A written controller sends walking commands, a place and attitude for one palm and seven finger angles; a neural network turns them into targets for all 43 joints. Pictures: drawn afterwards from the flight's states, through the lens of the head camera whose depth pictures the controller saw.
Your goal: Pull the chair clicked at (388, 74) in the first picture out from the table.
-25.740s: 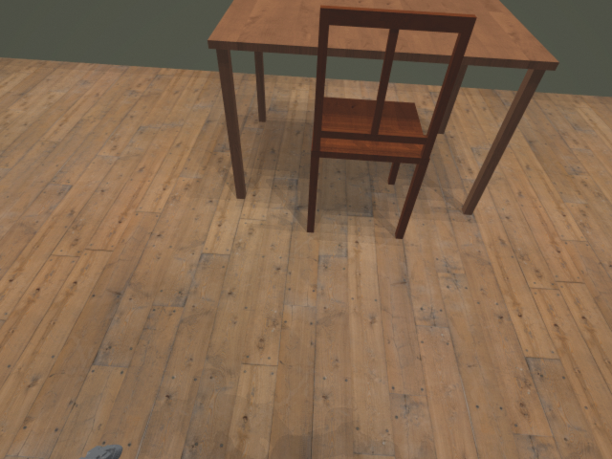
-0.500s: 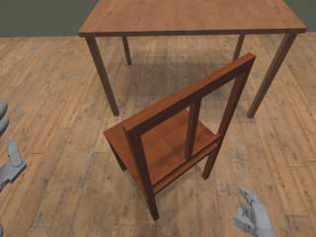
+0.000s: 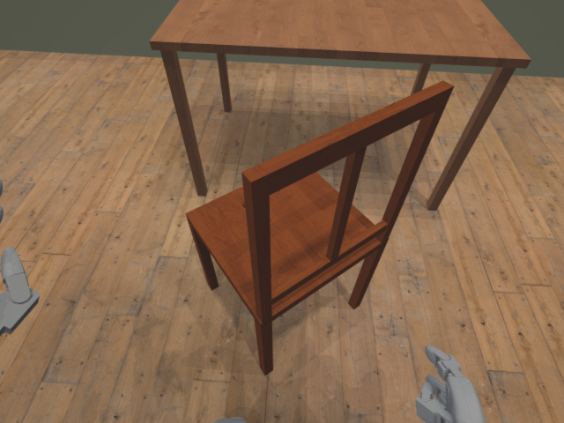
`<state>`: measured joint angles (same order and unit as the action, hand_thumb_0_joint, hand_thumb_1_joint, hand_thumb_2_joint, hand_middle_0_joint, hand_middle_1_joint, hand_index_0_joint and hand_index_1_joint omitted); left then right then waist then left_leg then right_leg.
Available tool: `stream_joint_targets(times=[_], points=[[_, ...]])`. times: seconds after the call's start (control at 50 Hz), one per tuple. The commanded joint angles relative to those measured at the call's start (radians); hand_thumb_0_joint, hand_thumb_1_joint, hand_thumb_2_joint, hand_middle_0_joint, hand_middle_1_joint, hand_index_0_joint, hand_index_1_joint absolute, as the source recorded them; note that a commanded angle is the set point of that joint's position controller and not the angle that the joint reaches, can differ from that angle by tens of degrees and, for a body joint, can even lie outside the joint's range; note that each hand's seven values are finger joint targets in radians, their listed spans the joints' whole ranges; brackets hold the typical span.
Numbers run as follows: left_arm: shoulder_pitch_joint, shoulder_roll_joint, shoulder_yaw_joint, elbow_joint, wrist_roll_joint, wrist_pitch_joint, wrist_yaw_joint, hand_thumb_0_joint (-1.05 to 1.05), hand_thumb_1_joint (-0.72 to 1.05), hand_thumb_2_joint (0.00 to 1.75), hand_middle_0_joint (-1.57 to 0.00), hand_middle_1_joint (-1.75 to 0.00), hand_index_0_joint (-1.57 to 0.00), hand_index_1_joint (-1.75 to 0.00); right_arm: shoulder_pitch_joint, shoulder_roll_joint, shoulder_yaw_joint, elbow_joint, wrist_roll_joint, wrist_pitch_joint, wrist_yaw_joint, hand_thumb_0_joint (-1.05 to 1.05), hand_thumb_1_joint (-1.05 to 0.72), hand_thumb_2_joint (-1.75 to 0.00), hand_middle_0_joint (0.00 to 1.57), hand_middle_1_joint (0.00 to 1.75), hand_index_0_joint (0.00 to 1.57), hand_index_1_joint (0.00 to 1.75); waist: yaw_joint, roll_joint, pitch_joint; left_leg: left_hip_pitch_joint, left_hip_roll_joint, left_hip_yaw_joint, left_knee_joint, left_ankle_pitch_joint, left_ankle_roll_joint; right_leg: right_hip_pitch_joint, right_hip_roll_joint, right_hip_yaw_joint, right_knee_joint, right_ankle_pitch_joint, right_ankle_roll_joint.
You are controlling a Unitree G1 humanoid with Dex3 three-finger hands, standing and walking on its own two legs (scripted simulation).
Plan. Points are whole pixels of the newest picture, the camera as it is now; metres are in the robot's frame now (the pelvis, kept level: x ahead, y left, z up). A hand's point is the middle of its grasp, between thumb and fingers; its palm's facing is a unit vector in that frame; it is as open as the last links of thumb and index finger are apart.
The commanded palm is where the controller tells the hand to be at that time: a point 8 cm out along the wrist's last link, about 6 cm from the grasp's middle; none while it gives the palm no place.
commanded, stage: step back with the hand held close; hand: left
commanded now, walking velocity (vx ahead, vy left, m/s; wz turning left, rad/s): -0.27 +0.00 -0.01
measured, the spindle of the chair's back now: (342, 210) +0.53 -0.08 -0.06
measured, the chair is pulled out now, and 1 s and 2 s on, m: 0.51 0.51 0.51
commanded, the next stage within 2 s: stop stepping back and stand still in 0.68 s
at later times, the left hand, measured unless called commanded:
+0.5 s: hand (24, 357) +0.14 +0.23 +0.18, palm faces +0.32 -0.78 -0.54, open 7.4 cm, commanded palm +0.08 +0.29 +0.19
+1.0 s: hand out of the picture +0.02 +0.27 +0.17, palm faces +0.52 -0.73 -0.44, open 7.4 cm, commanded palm -0.05 +0.30 +0.19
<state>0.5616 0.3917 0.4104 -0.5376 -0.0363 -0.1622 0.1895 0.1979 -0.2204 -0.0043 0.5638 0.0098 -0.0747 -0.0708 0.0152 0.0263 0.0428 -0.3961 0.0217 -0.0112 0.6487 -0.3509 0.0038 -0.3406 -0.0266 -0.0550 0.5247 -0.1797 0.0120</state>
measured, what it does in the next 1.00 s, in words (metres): walks backwards: right foot, then left foot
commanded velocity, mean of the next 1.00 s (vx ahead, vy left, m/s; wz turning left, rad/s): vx -0.24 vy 0.01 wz -0.01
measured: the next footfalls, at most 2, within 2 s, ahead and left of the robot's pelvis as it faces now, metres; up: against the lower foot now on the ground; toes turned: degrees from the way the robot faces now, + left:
right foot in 0.28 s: -0.10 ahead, -0.11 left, +0.00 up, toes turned +1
left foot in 1.00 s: -0.21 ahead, +0.12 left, +0.00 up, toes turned +4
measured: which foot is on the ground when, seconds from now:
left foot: down 0.00-0.74, up 0.76-0.98, down 1.00-1.00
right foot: down 0.00-0.08, up 0.10-0.26, down 0.28-1.00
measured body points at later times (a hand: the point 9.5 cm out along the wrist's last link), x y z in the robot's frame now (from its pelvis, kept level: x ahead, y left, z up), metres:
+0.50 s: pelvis -0.06 -0.01 +0.00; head -0.03 +0.00 +0.45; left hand +0.12 +0.27 +0.21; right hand +0.11 -0.25 -0.08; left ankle +0.04 +0.11 -0.73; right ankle -0.10 -0.13 -0.73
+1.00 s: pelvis -0.17 -0.01 +0.00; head -0.17 -0.01 +0.45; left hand -0.02 +0.31 +0.19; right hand -0.03 -0.26 -0.09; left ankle -0.25 +0.12 -0.73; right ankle -0.11 -0.13 -0.73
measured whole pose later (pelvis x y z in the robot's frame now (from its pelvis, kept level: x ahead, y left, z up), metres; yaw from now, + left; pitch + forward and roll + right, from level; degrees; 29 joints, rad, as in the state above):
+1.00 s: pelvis -0.17 -0.01 +0.00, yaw +4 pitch +2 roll -1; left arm 0.53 0.39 0.42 -0.45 -0.03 -0.20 0.19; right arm 0.30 -0.23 -0.02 0.63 0.00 -0.14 -0.08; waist -0.02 0.01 -0.05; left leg -0.16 0.05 0.01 0.51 -0.40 0.02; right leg -0.38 -0.03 -0.08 0.54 -0.20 0.00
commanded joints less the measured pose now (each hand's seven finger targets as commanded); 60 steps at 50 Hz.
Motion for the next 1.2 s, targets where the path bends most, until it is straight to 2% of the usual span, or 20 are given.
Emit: stream_joint_targets(times=[0.0, 0.08, 0.24, 0.28, 0.32, 0.36, 0.42, 0.5, 0.56, 0.68, 0.7, 0.74, 0.78, 0.82, 0.9, 0.94, 0.98, 1.04, 1.14, 1.18], points=[[-0.073, 0.212, 0.134, -0.209, -0.004, -0.07, 0.026, 0.0, 0.9, 0.9, -0.2, -0.3, -0.2, -0.3, -0.075, -0.117, -0.041, -0.138, -0.004, -0.062, -0.01, 0.0, -0.9, -0.9, 0.2, 0.3, 0.2, 0.3, -0.032, -0.051, -0.081, 0.1, 0.047, -0.084, -0.105, -0.09, 0.023, -0.112, -0.141, 0.138, -0.185, -0.33, -0.062], [-0.041, 0.208, 0.177, -0.261, 0.013, -0.089, 0.021, 0.0, 0.9, 0.9, -0.2, -0.3, -0.2, -0.3, -0.092, -0.131, -0.054, -0.181, 0.008, -0.088, -0.015, 0.0, -0.9, -0.9, 0.2, 0.3, 0.2, 0.3, -0.013, 0.308, -0.084, -0.335, 0.261, -0.337, -0.505, -0.454, 0.11, 0.277, 0.052, 0.037, 0.301, -0.2, 0.011], [0.051, 0.202, 0.185, -0.218, -0.016, -0.123, -0.01, 0.0, 0.9, 0.9, -0.2, -0.3, -0.2, -0.3, -0.063, -0.125, -0.059, -0.081, -0.018, -0.133, 0.015, 0.0, -0.9, -0.9, 0.2, 0.3, 0.2, 0.3, -0.016, 0.193, -0.112, 0.061, 0.198, -0.23, -0.31, 0.089, 0.088, 0.111, 0.054, 0.044, -0.079, -0.152, -0.005], [-0.015, 0.202, 0.168, -0.238, -0.011, -0.146, -0.023, 0.0, 0.9, 0.9, -0.2, -0.3, -0.2, -0.3, -0.059, -0.123, -0.056, -0.057, -0.021, -0.136, 0.02, 0.0, -0.9, -0.9, 0.2, 0.3, 0.2, 0.3, -0.012, 0.149, -0.178, 0.174, 0.17, -0.175, -0.208, 0.311, 0.063, 0.126, 0.033, 0.07, -0.19, 0.029, -0.006], [-0.053, 0.221, 0.15, -0.266, -0.011, -0.152, -0.026, 0.0, 0.9, 0.9, -0.2, -0.3, -0.2, -0.3, -0.061, -0.108, -0.069, -0.061, -0.009, -0.115, 0.015, 0.0, -0.9, -0.9, 0.2, 0.3, 0.2, 0.3, -0.013, -0.08, -0.298, 0.269, 0.084, -0.007, -0.031, 0.532, 0.01, 0.164, -0.056, 0.13, -0.152, 0.5, 0.006], [0.018, 0.24, 0.174, -0.221, -0.029, -0.145, -0.031, 0.0, 0.9, 0.9, -0.2, -0.3, -0.2, -0.3, -0.072, -0.107, -0.08, -0.095, 0.012, -0.102, 0.008, 0.0, -0.9, -0.9, 0.2, 0.3, 0.2, 0.3, -0.014, -0.198, -0.302, 0.192, 0.032, 0.033, 0.024, 0.363, -0.005, 0.186, -0.156, 0.155, -0.084, 0.681, -0.029], [0.054, 0.256, 0.209, -0.198, -0.028, -0.14, -0.033, 0.0, 0.9, 0.9, -0.2, -0.3, -0.2, -0.3, -0.124, -0.082, -0.062, -0.124, 0.014, -0.077, 0.005, 0.0, -0.9, -0.9, 0.2, 0.3, 0.2, 0.3, -0.013, -0.097, -0.208, 0.121, 0.044, 0.014, -0.023, 0.289, -0.003, 0.133, -0.188, 0.195, -0.081, 0.59, -0.054], [0.031, 0.237, 0.197, -0.169, -0.032, -0.144, -0.04, 0.0, 0.9, 0.9, -0.2, -0.3, -0.2, -0.3, -0.119, -0.108, -0.073, -0.113, 0.001, -0.071, -0.011, 0.0, -0.9, -0.9, 0.2, 0.3, 0.2, 0.3, -0.017, 0.058, -0.18, 0.25, 0.175, -0.085, -0.194, 0.652, 0.048, 0.024, 0.007, 0.082, 0.02, 0.169, 0.013], [0.035, 0.212, 0.182, -0.157, -0.039, -0.145, -0.042, 0.0, 0.9, 0.9, -0.2, -0.3, -0.2, -0.3, -0.104, -0.117, -0.079, -0.102, -0.019, -0.104, -0.003, 0.0, -0.9, -0.9, 0.2, 0.3, 0.2, 0.3, -0.014, 0.242, -0.159, 0.1, 0.277, -0.213, -0.393, 0.334, 0.115, 0.083, 0.07, 0.071, 0.194, -0.344, -0.003], [0.058, 0.239, 0.193, -0.261, -0.042, -0.155, -0.039, 0.0, 0.9, 0.9, -0.2, -0.3, -0.2, -0.3, -0.098, -0.129, -0.088, -0.134, -0.005, -0.13, 0.019, 0.0, -0.9, -0.9, 0.2, 0.3, 0.2, 0.3, 0.009, 0.164, -0.162, -0.089, 0.139, -0.078, -0.311, -0.181, 0.035, 0.228, 0.048, 0.016, -0.046, -0.181, -0.026], [0.064, 0.253, 0.204, -0.27, -0.038, -0.153, -0.039, 0.0, 0.9, 0.9, -0.2, -0.3, -0.2, -0.3, -0.101, -0.128, -0.095, -0.141, 0.002, -0.131, 0.02, 0.0, -0.9, -0.9, 0.2, 0.3, 0.2, 0.3, 0.014, 0.065, -0.148, -0.084, 0.072, -0.011, -0.169, -0.232, -0.001, 0.137, -0.006, 0.066, -0.121, -0.253, -0.052], [0.02, 0.304, 0.225, -0.282, -0.027, -0.15, -0.02, 0.0, 0.9, 0.9, -0.2, -0.3, -0.2, -0.3, -0.081, -0.111, -0.114, -0.108, 0.005, -0.131, 0.016, 0.0, -0.9, -0.9, 0.2, 0.3, 0.2, 0.3, 0.01, -0.276, -0.101, 0.07, -0.095, 0.01, 0.539, -0.17, -0.069, -0.347, -0.373, 0.536, -0.481, -0.6, -0.23], [0.017, 0.213, 0.163, -0.154, -0.014, -0.092, -0.021, 0.0, 0.9, 0.9, -0.2, -0.3, -0.2, -0.3, -0.057, -0.077, -0.098, -0.06, -0.004, -0.082, 0.019, 0.0, -0.9, -0.9, 0.2, 0.3, 0.2, 0.3, -0.055, -0.173, -0.072, -0.017, -0.025, -0.071, 0.755, -0.05, -0.048, -0.311, -0.325, 0.359, -0.367, -0.413, -0.189], [-0.002, 0.206, 0.164, -0.093, -0.021, -0.087, -0.017, 0.0, 0.9, 0.9, -0.2, -0.3, -0.2, -0.3, -0.082, -0.054, -0.044, -0.108, 0.0, -0.063, 0.004, 0.0, -0.9, -0.9, 0.2, 0.3, 0.2, 0.3, -0.062, -0.115, -0.107, -0.01, 0.023, -0.032, 0.51, -0.023, -0.037, -0.151, -0.231, 0.233, -0.256, -0.24, -0.135], [-0.081, 0.189, 0.124, -0.065, 0.008, -0.096, 0.018, 0.0, 0.9, 0.9, -0.2, -0.3, -0.2, -0.3, -0.036, -0.09, -0.045, -0.098, -0.008, -0.111, -0.027, 0.0, -0.9, -0.9, 0.2, 0.3, 0.2, 0.3, -0.03, -0.144, -0.103, 0.142, -0.012, 0.058, -0.114, -0.125, 0.025, 0.001, -0.183, 0.233, -0.254, -0.374, -0.092], [-0.066, 0.183, 0.107, -0.091, 0.01, -0.104, 0.021, 0.0, 0.9, 0.9, -0.2, -0.3, -0.2, -0.3, -0.011, -0.106, -0.049, -0.096, -0.009, -0.144, -0.029, 0.0, -0.9, -0.9, 0.2, 0.3, 0.2, 0.3, -0.03, -0.108, -0.107, 0.191, -0.002, 0.077, -0.359, -0.03, 0.04, 0.124, -0.124, 0.2, -0.165, -0.215, -0.055], [-0.113, 0.196, 0.106, -0.213, 0.003, -0.124, 0.016, 0.0, 0.9, 0.9, -0.2, -0.3, -0.2, -0.3, -0.014, -0.132, -0.06, -0.122, -0.008, -0.151, -0.022, 0.0, -0.9, -0.9, 0.2, 0.3, 0.2, 0.3, -0.019, 0.086, -0.132, 0.254, 0.132, -0.07, -0.43, 0.188, 0.076, 0.147, -0.028, 0.101, 0.058, -0.035, -0.012], [-0.073, 0.24, 0.164, -0.227, 0.011, -0.124, -0.003, 0.0, 0.9, 0.9, -0.2, -0.3, -0.2, -0.3, -0.023, -0.089, -0.05, -0.09, -0.015, -0.156, 0.003, 0.0, -0.9, -0.9, 0.2, 0.3, 0.2, 0.3, -0.031, 0.267, -0.084, 0.279, 0.221, -0.161, -0.359, 0.434, 0.096, -0.035, -0.005, 0.023, 0.166, -0.221, 0.011], [-0.06, 0.217, 0.164, -0.117, 0.008, -0.124, -0.011, 0.0, 0.9, 0.9, -0.2, -0.3, -0.2, -0.3, -0.04, -0.123, -0.064, -0.074, 0.005, -0.134, 0.029, 0.0, -0.9, -0.9, 0.2, 0.3, 0.2, 0.3, -0.032, 0.029, -0.034, 0.027, 0.087, -0.011, -0.176, 0.17, 0.048, 0.31, -0.02, 0.104, -0.113, 0.095, -0.04], [-0.011, 0.18, 0.143, -0.035, -0.003, -0.119, -0.017, 0.0, 0.9, 0.9, -0.2, -0.3, -0.2, -0.3, -0.017, -0.12, -0.07, -0.081, 0.011, -0.113, 0.025, 0.0, -0.9, -0.9, 0.2, 0.3, 0.2, 0.3, -0.036, -0.056, -0.029, 0.027, 0.008, 0.024, -0.167, -0.124, 0.026, 0.21, -0.068, 0.254, -0.206, -0.203, -0.065]])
